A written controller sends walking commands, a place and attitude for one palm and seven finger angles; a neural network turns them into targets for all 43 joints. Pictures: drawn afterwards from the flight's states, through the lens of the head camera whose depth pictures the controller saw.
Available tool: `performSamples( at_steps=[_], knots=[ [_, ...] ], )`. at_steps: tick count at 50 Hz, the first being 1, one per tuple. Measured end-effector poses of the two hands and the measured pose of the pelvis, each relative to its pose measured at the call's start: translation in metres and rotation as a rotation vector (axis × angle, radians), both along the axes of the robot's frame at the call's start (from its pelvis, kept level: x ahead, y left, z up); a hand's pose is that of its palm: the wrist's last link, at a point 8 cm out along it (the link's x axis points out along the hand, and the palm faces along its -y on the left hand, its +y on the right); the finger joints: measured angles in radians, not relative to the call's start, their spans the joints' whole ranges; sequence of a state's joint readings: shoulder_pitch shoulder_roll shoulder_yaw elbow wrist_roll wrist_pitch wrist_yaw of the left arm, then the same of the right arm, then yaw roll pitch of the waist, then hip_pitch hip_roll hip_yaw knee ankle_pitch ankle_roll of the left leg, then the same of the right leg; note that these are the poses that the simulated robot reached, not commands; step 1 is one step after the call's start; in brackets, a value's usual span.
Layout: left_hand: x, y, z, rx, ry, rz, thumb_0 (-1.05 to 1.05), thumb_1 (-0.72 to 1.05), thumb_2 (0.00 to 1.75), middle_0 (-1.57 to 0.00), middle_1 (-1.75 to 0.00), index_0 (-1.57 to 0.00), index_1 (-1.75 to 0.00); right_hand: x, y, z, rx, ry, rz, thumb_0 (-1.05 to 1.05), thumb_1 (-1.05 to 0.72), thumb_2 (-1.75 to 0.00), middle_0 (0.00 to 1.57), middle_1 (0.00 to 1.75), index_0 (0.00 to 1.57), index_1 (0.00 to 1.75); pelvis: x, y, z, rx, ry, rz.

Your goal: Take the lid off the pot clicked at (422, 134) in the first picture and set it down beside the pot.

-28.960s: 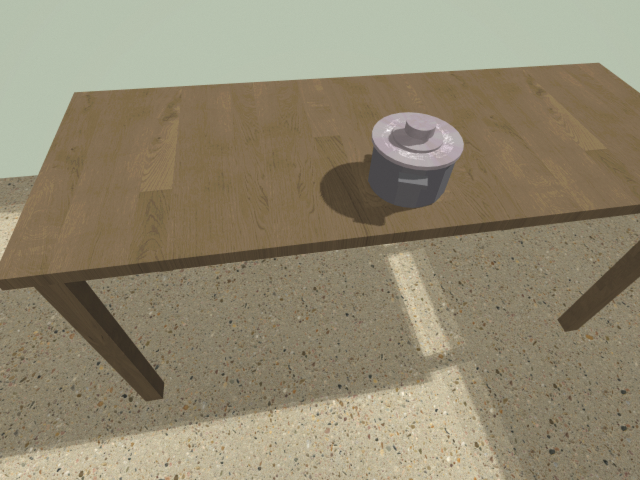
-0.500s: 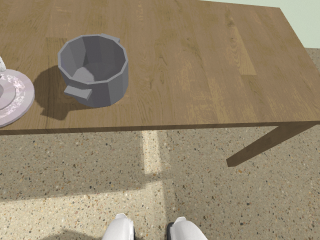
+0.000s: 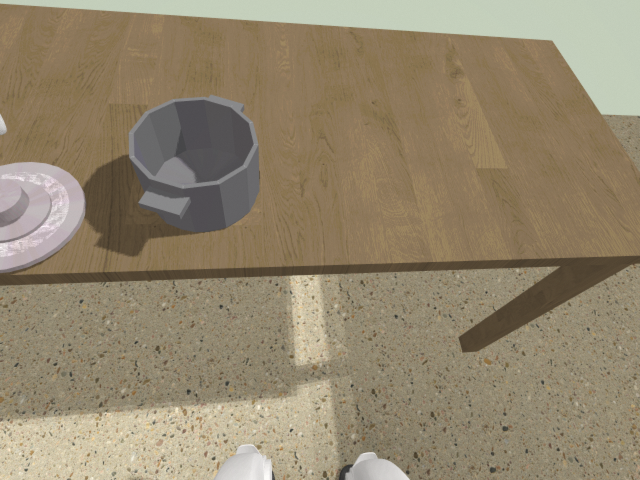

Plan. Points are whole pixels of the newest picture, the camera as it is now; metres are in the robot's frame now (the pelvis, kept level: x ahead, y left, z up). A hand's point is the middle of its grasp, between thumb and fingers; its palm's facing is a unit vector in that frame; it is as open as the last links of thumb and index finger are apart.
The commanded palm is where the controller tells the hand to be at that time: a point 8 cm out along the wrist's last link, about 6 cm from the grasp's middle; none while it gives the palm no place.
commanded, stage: raise the empty hand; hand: left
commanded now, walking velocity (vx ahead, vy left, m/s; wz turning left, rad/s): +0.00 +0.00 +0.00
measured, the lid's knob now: (0, 200) +0.47 +0.39 +0.01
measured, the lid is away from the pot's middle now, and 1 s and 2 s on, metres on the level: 0.25 0.25 0.25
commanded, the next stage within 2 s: draw the hand back to the body in 0.66 s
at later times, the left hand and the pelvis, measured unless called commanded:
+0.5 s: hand out of the picture +0.45 +0.37 +0.16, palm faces -0.36 -0.15 -0.92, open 11.0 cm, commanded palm +0.49 +0.37 +0.22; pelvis +0.00 -0.01 +0.01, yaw +1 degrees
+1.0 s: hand out of the picture +0.45 +0.37 +0.17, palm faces -0.34 -0.16 -0.93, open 11.0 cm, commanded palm +0.45 +0.36 +0.23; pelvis +0.02 -0.02 +0.02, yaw +1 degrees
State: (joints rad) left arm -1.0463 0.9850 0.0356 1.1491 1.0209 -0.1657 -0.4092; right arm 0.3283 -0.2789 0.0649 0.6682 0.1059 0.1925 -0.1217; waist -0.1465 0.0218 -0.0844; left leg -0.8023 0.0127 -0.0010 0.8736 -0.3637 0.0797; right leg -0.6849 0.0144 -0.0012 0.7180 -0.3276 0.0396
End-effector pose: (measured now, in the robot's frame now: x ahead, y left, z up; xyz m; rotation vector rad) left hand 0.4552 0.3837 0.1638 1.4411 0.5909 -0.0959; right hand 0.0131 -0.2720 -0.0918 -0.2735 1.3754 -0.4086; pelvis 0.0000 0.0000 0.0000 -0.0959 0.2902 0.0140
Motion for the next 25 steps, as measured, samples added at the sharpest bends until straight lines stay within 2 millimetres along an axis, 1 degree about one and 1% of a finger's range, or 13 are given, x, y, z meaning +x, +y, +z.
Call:
performSamples(
  at_steps=[11, 19, 25],
  knots=[
    [-0.004, -0.002, 0.027, 0.018, -0.021, 0.026, 0.0, 0.07, 0.49, -0.31, -0.95, -0.31, -0.95, 0.004, -0.004, 0.003, 0.012, -0.015, 0.008, 0.0, -0.9, -0.9, 0.21, 0.3, 0.2, 0.3, 0.001, -0.003, 0.006, 0.006, -0.022, 0.007],
    [-0.005, -0.009, 0.042, 0.017, -0.031, 0.032, 0.0, 0.07, 0.49, -0.31, -0.95, -0.31, -0.95, 0.009, -0.007, 0.006, 0.018, -0.036, 0.017, 0.0, -0.9, -0.9, 0.21, 0.3, 0.2, 0.3, 0.001, -0.006, 0.01, 0.014, -0.042, 0.01],
    [-0.003, -0.009, 0.053, 0.024, -0.04, 0.053, 0.0, 0.07, 0.49, -0.31, -0.95, -0.31, -0.95, 0.012, -0.01, 0.009, 0.016, -0.052, 0.016, 0.0, -0.9, -0.9, 0.21, 0.3, 0.2, 0.3, 0.003, -0.009, 0.012, 0.018, -0.05, 0.01]
  ],
)
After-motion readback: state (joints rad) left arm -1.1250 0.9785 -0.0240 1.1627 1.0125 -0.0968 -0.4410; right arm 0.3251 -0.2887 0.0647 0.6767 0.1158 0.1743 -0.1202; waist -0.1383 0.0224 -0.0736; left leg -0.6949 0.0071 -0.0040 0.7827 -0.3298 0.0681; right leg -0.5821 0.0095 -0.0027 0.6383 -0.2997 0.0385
